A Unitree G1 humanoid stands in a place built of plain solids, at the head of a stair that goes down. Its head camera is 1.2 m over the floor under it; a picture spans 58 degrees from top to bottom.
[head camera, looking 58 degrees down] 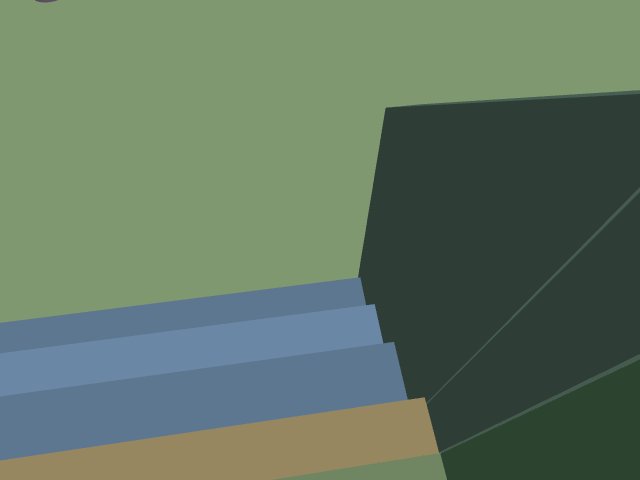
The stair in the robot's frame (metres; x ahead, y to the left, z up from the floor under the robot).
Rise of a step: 0.20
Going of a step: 0.22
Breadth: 1.70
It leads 8 degrees to the left of straight ahead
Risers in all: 4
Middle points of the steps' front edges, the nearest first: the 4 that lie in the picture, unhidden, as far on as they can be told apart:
0.14 0.56 0.00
0.36 0.59 -0.19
0.58 0.63 -0.39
0.80 0.66 -0.59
